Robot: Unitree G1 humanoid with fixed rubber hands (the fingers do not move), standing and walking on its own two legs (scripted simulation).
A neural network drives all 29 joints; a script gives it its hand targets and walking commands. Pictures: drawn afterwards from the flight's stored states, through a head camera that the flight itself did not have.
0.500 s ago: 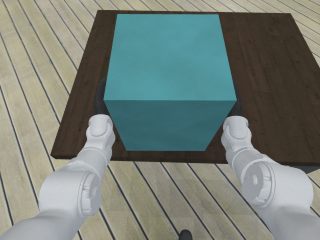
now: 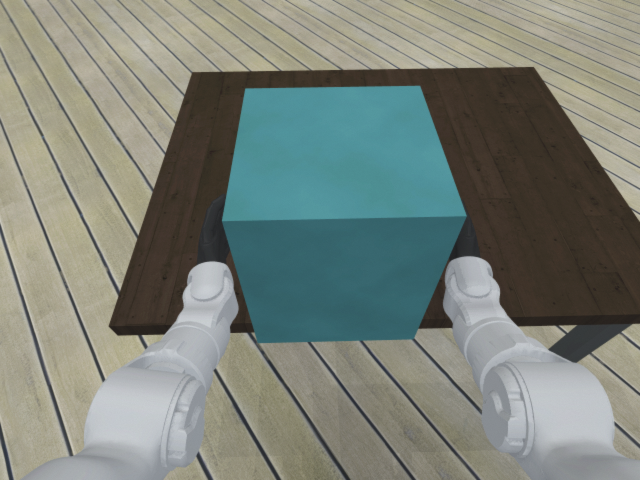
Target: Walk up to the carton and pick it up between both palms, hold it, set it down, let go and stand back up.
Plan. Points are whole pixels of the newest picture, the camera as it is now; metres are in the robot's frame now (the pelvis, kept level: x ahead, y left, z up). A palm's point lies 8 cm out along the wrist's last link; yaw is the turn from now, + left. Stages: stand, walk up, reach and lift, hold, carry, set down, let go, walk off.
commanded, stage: reach and lift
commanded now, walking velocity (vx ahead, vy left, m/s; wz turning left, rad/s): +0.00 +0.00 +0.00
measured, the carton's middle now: (334, 221) +0.47 -0.01 +0.04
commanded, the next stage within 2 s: none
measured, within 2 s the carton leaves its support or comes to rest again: leaves its support in 0.04 s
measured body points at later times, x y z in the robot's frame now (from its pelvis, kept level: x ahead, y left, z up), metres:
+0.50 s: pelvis -0.04 -0.02 +0.00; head -0.04 -0.04 +0.45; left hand +0.41 +0.15 +0.19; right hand +0.42 -0.17 +0.18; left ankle -0.02 +0.11 -0.72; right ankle +0.08 -0.13 -0.72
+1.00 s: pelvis -0.01 -0.03 +0.02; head -0.04 -0.02 +0.47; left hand +0.41 +0.15 +0.19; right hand +0.40 -0.17 +0.20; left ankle -0.02 +0.11 -0.72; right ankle +0.08 -0.13 -0.72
